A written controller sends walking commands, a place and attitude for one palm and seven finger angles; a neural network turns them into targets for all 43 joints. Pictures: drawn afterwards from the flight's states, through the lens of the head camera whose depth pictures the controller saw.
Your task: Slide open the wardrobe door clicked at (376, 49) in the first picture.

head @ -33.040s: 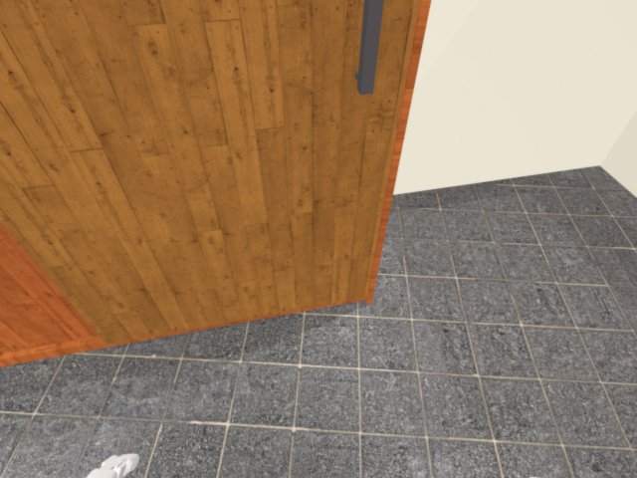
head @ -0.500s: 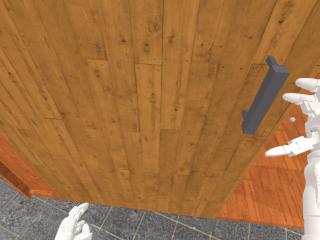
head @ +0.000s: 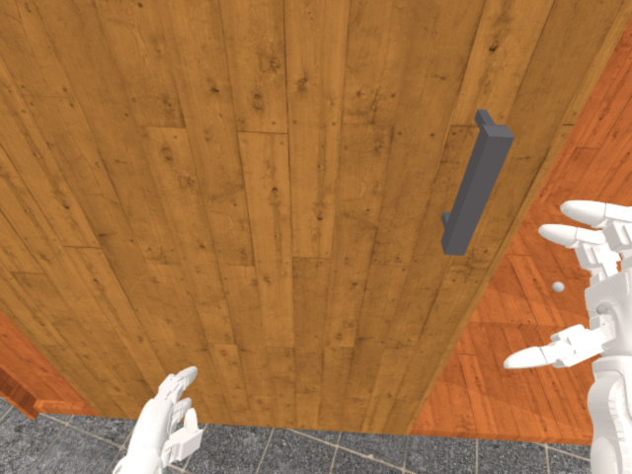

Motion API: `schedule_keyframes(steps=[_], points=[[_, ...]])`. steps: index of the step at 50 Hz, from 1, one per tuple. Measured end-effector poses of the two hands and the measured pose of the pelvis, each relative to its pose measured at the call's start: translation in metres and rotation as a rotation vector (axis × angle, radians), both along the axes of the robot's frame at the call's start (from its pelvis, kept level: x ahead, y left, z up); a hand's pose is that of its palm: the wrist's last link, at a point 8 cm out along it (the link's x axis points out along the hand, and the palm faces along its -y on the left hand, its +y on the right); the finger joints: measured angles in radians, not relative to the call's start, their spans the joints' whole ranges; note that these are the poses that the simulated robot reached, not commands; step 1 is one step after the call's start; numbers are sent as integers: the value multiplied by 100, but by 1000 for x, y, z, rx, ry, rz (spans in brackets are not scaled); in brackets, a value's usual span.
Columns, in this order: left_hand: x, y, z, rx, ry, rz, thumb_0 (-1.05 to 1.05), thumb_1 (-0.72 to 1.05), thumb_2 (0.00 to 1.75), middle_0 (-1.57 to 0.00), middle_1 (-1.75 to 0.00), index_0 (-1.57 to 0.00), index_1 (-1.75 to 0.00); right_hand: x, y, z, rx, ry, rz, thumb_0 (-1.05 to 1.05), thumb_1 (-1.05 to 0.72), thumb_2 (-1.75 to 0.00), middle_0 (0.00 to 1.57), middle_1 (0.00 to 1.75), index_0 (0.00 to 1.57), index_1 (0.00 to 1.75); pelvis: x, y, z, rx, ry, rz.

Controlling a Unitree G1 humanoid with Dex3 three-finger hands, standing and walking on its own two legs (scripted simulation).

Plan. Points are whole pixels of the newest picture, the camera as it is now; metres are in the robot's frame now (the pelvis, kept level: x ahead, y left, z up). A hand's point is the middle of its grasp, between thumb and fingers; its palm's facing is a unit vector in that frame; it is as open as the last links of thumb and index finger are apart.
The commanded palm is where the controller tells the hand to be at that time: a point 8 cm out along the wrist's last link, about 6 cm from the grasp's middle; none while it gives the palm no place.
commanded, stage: slip the hand off the handle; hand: right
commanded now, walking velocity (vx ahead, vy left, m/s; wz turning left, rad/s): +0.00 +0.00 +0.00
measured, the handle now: (467, 185) +0.39 -0.18 +0.21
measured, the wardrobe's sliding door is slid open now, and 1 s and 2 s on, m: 0.67 0.67 0.67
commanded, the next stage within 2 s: draw the hand back to the body in 0.14 s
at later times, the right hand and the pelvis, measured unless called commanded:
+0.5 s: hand (554, 314) +0.23 -0.22 +0.18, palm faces +0.07 +0.99 -0.14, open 14.7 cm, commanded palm +0.19 -0.28 +0.18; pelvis +0.02 +0.01 +0.01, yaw -1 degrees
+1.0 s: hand (582, 320) +0.22 -0.25 +0.18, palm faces +0.43 +0.85 -0.31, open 13.3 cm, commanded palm +0.18 -0.29 +0.19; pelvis +0.02 +0.01 +0.01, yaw +0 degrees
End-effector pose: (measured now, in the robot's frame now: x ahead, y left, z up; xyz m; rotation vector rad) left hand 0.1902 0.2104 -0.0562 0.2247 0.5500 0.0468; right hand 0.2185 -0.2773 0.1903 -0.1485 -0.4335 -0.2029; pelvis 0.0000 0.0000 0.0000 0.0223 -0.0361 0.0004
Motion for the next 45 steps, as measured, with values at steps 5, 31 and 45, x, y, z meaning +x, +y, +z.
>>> schedule_keyframes(steps=[5,31,45], points=[[3,-2,2,-6,-17,-12,1,90,90,-20,-30,-21,-30,-5,6,-3,4,22,12,-1,55,-19,25,115,25,115,2,1,0,0,-1,1],[26,24,19,-37,-134,43,1,90,90,-20,-30,-21,-30,-23,-11,7,57,304,72,-1,55,-19,25,115,26,115,21,15,5,-1,-35,-4],[17,28,16,20,-69,10,1,90,90,-20,-30,-21,-30,-35,-5,-7,-94,282,-182,-1,38,-27,25,105,25,106,15,15,7,12,-36,-5]])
